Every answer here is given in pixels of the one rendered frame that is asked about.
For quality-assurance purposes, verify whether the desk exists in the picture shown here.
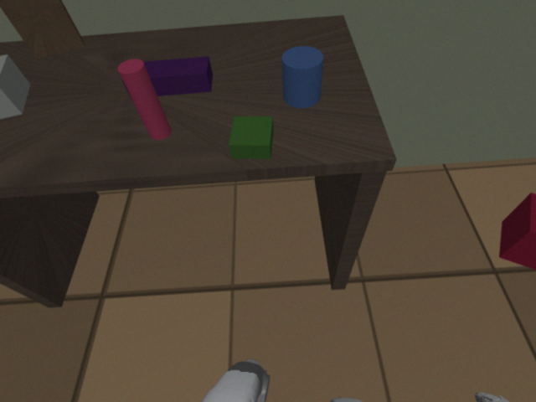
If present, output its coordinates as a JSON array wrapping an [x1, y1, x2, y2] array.
[[0, 15, 396, 308]]

